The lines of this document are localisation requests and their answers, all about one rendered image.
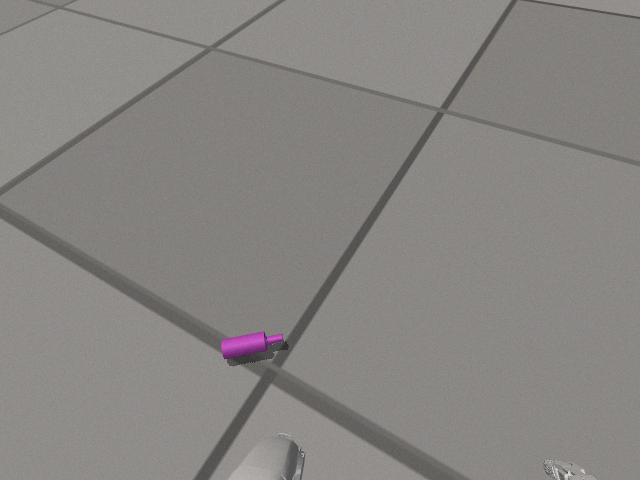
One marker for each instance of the bottle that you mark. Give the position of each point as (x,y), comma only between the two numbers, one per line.
(248,344)

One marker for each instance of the right robot hand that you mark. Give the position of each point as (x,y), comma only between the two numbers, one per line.
(564,471)

